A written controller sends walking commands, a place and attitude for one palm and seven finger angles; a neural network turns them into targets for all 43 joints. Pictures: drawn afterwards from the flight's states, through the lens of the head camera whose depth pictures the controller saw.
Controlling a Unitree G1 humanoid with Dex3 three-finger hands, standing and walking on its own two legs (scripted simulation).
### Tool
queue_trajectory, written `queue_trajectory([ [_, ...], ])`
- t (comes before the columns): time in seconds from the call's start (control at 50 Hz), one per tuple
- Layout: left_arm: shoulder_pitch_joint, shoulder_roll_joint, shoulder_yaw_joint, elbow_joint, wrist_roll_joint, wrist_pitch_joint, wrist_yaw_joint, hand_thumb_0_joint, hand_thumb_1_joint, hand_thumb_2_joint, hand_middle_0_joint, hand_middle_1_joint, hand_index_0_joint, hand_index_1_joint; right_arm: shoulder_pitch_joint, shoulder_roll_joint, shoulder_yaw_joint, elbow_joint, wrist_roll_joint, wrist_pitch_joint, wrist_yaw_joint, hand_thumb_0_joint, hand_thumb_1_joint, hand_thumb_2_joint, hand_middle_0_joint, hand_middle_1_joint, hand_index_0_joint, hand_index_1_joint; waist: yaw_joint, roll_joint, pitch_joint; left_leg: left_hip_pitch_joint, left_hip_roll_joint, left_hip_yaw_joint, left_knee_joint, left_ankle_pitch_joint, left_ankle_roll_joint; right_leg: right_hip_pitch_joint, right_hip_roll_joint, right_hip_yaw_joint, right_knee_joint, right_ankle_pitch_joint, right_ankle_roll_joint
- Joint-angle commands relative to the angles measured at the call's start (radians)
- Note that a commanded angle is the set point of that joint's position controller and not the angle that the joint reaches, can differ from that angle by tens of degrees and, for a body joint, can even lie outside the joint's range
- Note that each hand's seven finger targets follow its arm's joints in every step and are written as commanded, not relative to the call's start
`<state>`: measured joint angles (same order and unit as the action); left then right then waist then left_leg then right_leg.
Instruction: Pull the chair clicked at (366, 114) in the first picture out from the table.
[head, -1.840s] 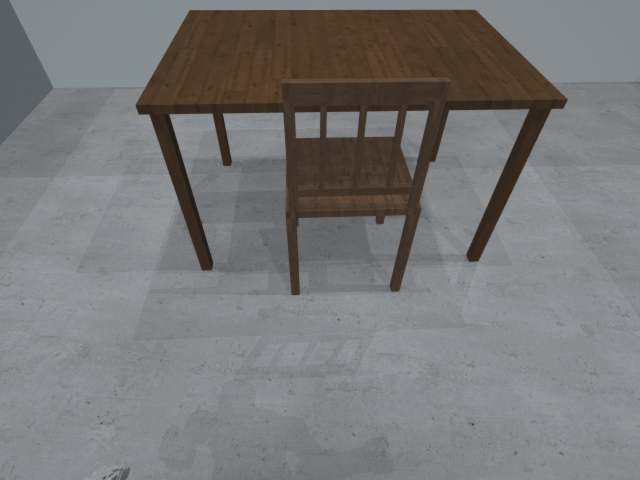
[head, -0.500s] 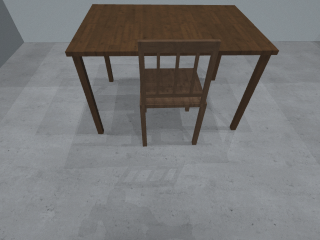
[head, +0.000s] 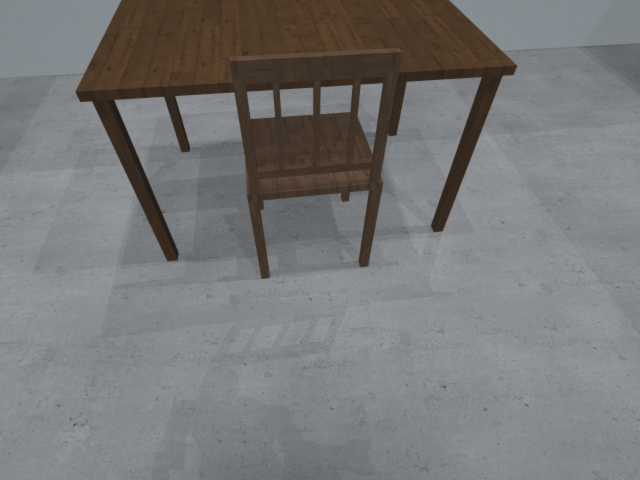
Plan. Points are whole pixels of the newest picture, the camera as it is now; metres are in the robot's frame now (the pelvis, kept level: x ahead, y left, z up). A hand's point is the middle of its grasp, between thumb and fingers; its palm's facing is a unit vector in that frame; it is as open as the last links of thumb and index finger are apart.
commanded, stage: walk to a spot facing it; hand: left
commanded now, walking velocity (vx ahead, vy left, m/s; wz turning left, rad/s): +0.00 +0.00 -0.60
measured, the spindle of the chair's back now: (316, 125) +0.96 +0.08 -0.11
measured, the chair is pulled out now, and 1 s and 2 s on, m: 0.00 0.00 0.00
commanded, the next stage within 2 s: none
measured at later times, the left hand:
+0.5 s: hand out of the picture +0.05 +0.18 -0.14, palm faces -0.14 -0.96 -0.24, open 7.4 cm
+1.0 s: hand (240, 362) +0.32 +0.16 -0.17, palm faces -0.51 -0.84 -0.18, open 7.4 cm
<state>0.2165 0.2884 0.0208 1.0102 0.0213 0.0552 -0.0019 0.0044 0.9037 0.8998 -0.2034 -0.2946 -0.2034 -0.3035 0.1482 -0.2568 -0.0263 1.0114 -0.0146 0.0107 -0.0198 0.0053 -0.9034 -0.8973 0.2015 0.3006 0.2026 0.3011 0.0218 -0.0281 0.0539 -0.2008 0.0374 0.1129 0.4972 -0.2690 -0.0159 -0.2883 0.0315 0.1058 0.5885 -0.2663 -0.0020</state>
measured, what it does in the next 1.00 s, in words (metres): walks ahead, turning right: left foot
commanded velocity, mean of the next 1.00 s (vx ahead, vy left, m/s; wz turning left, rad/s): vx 0.17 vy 0.00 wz -0.60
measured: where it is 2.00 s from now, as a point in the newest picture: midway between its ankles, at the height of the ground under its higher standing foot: outside the picture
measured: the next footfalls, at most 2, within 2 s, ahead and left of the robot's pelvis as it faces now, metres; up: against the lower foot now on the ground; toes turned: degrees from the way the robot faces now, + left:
left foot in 0.68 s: +0.16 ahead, +0.10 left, +0.00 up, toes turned -22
right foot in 1.22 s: +0.23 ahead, -0.15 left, +0.00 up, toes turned -50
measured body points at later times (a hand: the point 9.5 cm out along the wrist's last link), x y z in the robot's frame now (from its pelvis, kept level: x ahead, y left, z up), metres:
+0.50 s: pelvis +0.02 -0.01 +0.01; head +0.03 -0.03 +0.46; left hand +0.06 +0.23 -0.13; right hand +0.06 -0.29 -0.13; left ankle +0.06 +0.15 -0.67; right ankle +0.01 -0.10 -0.73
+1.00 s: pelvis +0.15 +0.03 +0.01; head +0.19 +0.05 +0.46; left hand +0.35 +0.21 -0.15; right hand +0.00 -0.15 -0.12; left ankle +0.13 +0.12 -0.73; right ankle +0.13 -0.13 -0.63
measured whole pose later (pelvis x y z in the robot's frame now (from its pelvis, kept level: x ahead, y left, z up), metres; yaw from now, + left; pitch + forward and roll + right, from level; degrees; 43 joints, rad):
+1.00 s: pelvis +0.15 +0.03 +0.01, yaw -35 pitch +0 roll -2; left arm 0.23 0.26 0.11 0.93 0.04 0.05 -0.03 0.00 0.91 0.90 -0.20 -0.29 -0.20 -0.30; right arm 0.41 -0.14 -0.01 1.00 -0.02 -0.05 -0.05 0.01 -0.91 -0.90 0.20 0.30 0.20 0.30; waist 0.01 -0.06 0.04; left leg -0.04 0.03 0.22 0.39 -0.34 0.04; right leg -0.67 -0.03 -0.02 1.17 -0.17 0.03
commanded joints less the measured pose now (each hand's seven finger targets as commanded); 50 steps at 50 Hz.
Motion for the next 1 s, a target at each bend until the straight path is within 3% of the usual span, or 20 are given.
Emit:
queue_trajectory([
  [0.0, 0.044, 0.087, 0.044, -0.099, -0.002, -0.012, -0.004, 0.0, 0.9, 0.9, -0.2, -0.3, -0.2, -0.3, -0.01, -0.201, -0.062, -0.093, -0.002, -0.017, -0.01, 0.0, -0.9, -0.9, 0.2, 0.3, 0.2, 0.3, 0.003, 0.218, -0.052, 0.022, 0.321, -0.172, -0.137, 0.262, 0.161, -0.09, -0.042, -0.085, 0.248, -0.192, 0.018],
  [0.06, 0.152, 0.08, 0.059, -0.09, 0.002, -0.021, -0.008, 0.0, 0.9, 0.9, -0.2, -0.3, -0.2, -0.3, -0.063, -0.181, -0.068, -0.122, -0.003, -0.009, -0.008, 0.0, -0.9, -0.9, 0.2, 0.3, 0.2, 0.3, 0.064, 0.136, -0.05, -0.098, 0.264, -0.053, 0.075, 0.192, 0.088, 0.064, -0.071, -0.084, 0.05, -0.026, 0.007],
  [0.08, 0.19, 0.145, 0.073, -0.086, 0.012, -0.036, -0.001, 0.0, 0.9, 0.9, -0.2, -0.3, -0.2, -0.3, -0.044, -0.13, -0.063, -0.136, 0.003, 0.003, -0.003, 0.0, -0.9, -0.9, 0.2, 0.3, 0.2, 0.3, 0.074, -0.119, -0.051, -0.196, 0.129, 0.035, 0.337, -0.029, 0.002, 0.101, -0.176, 0.121, -0.177, 0.143, -0.028],
  [0.1, 0.188, 0.238, 0.086, -0.101, 0.012, -0.046, 0.014, 0.0, 0.9, 0.9, -0.2, -0.3, -0.2, -0.3, -0.034, -0.059, -0.047, -0.172, 0.006, 0.008, 0.001, 0.0, -0.9, -0.9, 0.2, 0.3, 0.2, 0.3, 0.052, -0.35, -0.03, -0.383, -0.008, -0.006, 0.573, -0.342, -0.045, 0.086, -0.389, 0.5, -0.317, 0.33, -0.118],
  [0.12, 0.197, 0.211, 0.085, -0.105, -0.001, -0.04, 0.023, 0.0, 0.9, 0.9, -0.2, -0.3, -0.2, -0.3, -0.037, -0.097, -0.053, -0.165, 0.005, 0.015, -0.003, 0.0, -0.9, -0.9, 0.2, 0.3, 0.2, 0.3, 0.056, -0.226, -0.057, -0.35, 0.014, -0.132, 0.637, -0.298, -0.023, 0.075, -0.373, 0.465, -0.356, 0.152, -0.154],
  [0.14, 0.158, 0.182, 0.088, -0.115, -0.002, -0.043, 0.026, 0.0, 0.9, 0.9, -0.2, -0.3, -0.2, -0.3, -0.036, -0.104, -0.058, -0.156, 0.002, 0.018, 0.002, 0.0, -0.9, -0.9, 0.2, 0.3, 0.2, 0.3, 0.039, -0.235, -0.024, -0.383, 0.033, -0.139, 0.66, -0.236, -0.018, 0.057, -0.32, 0.456, -0.401, -0.029, -0.124],
  [0.16, 0.118, 0.149, 0.084, -0.127, -0.005, -0.044, 0.023, 0.0, 0.9, 0.9, -0.2, -0.3, -0.2, -0.3, -0.044, -0.107, -0.06, -0.147, -0.001, 0.01, 0.006, 0.0, -0.9, -0.9, 0.2, 0.3, 0.2, 0.3, 0.024, -0.141, 0.006, -0.406, 0.044, -0.156, 0.685, -0.158, -0.022, 0.044, -0.29, 0.451, -0.396, -0.146, -0.128],
  [0.24, 0.141, 0.111, 0.079, -0.127, -0.008, -0.076, 0.012, 0.0, 0.9, 0.9, -0.2, -0.3, -0.2, -0.3, 0.0, -0.087, -0.063, -0.126, -0.015, -0.009, 0.022, 0.0, -0.9, -0.9, 0.2, 0.3, 0.2, 0.3, 0.014, -0.035, -0.063, -0.393, 0.047, -0.13, 0.629, -0.02, -0.039, 0.12, -0.212, 0.335, -0.377, -0.187, -0.151],
  [0.46, 0.249, 0.083, 0.083, -0.101, 0.006, -0.098, 0.006, 0.0, 0.9, 0.9, -0.2, -0.3, -0.2, -0.3, -0.078, -0.045, -0.055, -0.198, -0.012, -0.039, 0.026, 0.0, -0.9, -0.9, 0.2, 0.3, 0.2, 0.3, 0.05, -0.114, -0.049, -0.415, 0.017, -0.123, 0.393, -0.047, -0.046, 0.166, -0.187, 0.405, -0.393, -0.182, -0.202],
  [0.56, 0.206, 0.106, 0.091, -0.12, 0.01, -0.089, 0.008, 0.0, 0.9, 0.9, -0.2, -0.3, -0.2, -0.3, -0.059, -0.029, -0.05, -0.218, 0.004, -0.057, 0.021, 0.0, -0.9, -0.9, 0.2, 0.3, 0.2, 0.3, 0.042, -0.138, -0.05, -0.197, -0.044, -0.114, 0.159, -0.105, -0.022, 0.064, -0.164, 0.425, -0.345, -0.075, -0.199],
  [0.6, 0.142, 0.103, 0.097, -0.137, 0.004, -0.082, 0.007, 0.0, 0.9, 0.9, -0.2, -0.3, -0.2, -0.3, 0.051, -0.041, -0.052, -0.187, 0.008, -0.069, 0.011, 0.0, -0.9, -0.9, 0.2, 0.3, 0.2, 0.3, -0.016, -0.127, -0.068, 0.05, -0.06, -0.11, -0.024, -0.014, -0.013, -0.083, -0.101, 0.377, -0.26, -0.095, -0.154],
  [0.62, 0.118, 0.075, 0.092, -0.15, 0.001, -0.081, 0.004, 0.0, 0.9, 0.9, -0.2, -0.3, -0.2, -0.3, 0.145, -0.078, -0.06, -0.155, 0.012, -0.077, -0.004, 0.0, -0.9, -0.9, 0.2, 0.3, 0.2, 0.3, -0.054, -0.062, -0.097, 0.269, 0.0, -0.154, -0.119, -0.025, -0.002, -0.227, -0.043, 0.323, -0.149, -0.119, -0.115],
  [0.64, 0.126, 0.02, 0.083, -0.162, -0.008, -0.08, -0.006, 0.0, 0.9, 0.9, -0.2, -0.3, -0.2, -0.3, 0.241, -0.173, -0.082, -0.132, 0.006, -0.076, -0.013, 0.0, -0.9, -0.9, 0.2, 0.3, 0.2, 0.3, -0.098, 0.186, -0.133, 0.447, 0.223, -0.395, -0.201, -0.248, 0.034, -0.436, 0.065, 0.18, 0.079, -0.237, -0.07],
  [0.66, 0.096, 0.003, 0.086, -0.181, -0.005, -0.089, -0.011, 0.0, 0.9, 0.9, -0.2, -0.3, -0.2, -0.3, 0.301, -0.227, -0.09, -0.141, -0.001, -0.072, -0.01, 0.0, -0.9, -0.9, 0.2, 0.3, 0.2, 0.3, -0.115, 0.315, -0.092, 0.369, 0.432, -0.656, -0.338, -0.438, 0.107, -0.526, 0.07, 0.009, 0.335, -0.302, -0.021],
  [0.68, 0.05, 0.032, 0.094, -0.194, 0.007, -0.092, -0.016, 0.0, 0.9, 0.9, -0.2, -0.3, -0.2, -0.3, 0.249, -0.201, -0.081, -0.158, -0.006, -0.066, -0.008, 0.0, -0.9, -0.9, 0.2, 0.3, 0.2, 0.3, -0.095, 0.198, 0.026, 0.197, 0.458, -0.668, -0.379, -0.459, 0.159, -0.522, -0.014, 0.003, 0.447, -0.239, -0.007],
  [0.7, 0.092, 0.047, 0.104, -0.165, 0.017, -0.085, -0.024, 0.0, 0.9, 0.9, -0.2, -0.3, -0.2, -0.3, 0.181, -0.129, -0.06, -0.169, -0.008, -0.068, -0.002, 0.0, -0.9, -0.9, 0.2, 0.3, 0.2, 0.3, -0.041, 0.116, 0.052, 0.091, 0.369, -0.54, -0.385, -0.424, 0.122, -0.468, -0.031, -0.014, 0.508, -0.135, -0.006],
  [0.74, 0.143, 0.018, 0.1, -0.114, 0.022, -0.065, -0.039, 0.0, 0.9, 0.9, -0.2, -0.3, -0.2, -0.3, 0.128, -0.057, -0.031, -0.161, -0.001, -0.082, -0.01, 0.0, -0.9, -0.9, 0.2, 0.3, 0.2, 0.3, 0.008, 0.19, 0.075, 0.021, 0.272, -0.317, -0.346, -0.135, 0.046, -0.429, -0.068, -0.047, 0.583, -0.004, 0.007],
  [0.8, 0.153, -0.025, 0.086, -0.103, 0.018, -0.045, -0.039, 0.0, 0.9, 0.9, -0.2, -0.3, -0.2, -0.3, 0.215, -0.02, -0.013, -0.118, 0.004, -0.097, -0.023, 0.0, -0.9, -0.9, 0.2, 0.3, 0.2, 0.3, 0.016, 0.194, 0.043, 0.085, 0.21, -0.107, -0.242, 0.492, -0.009, -0.423, -0.055, -0.08, 0.647, 0.06, 0.026],
  [0.86, 0.128, -0.039, 0.081, -0.106, 0.014, -0.029, -0.032, 0.0, 0.9, 0.9, -0.2, -0.3, -0.2, -0.3, 0.272, -0.02, -0.009, -0.085, 0.003, -0.099, -0.033, 0.0, -0.9, -0.9, 0.2, 0.3, 0.2, 0.3, 0.015, 0.178, 0.017, 0.134, 0.213, -0.039, -0.173, 0.783, -0.026, -0.447, -0.048, -0.105, 0.672, 0.082, 0.031],
  [0.98, -0.042, -0.056, 0.065, -0.15, 0.01, -0.016, -0.039, 0.0, 0.9, 0.9, -0.2, -0.3, -0.2, -0.3, 0.326, -0.018, -0.012, -0.042, -0.004, -0.083, -0.038, 0.0, -0.9, -0.9, 0.2, 0.3, 0.2, 0.3, -0.027, 0.161, 0.046, 0.216, 0.238, 0.018, -0.155, 0.793, 0.072, -0.48, -0.071, -0.179, 0.494, 0.109, 0.034],
])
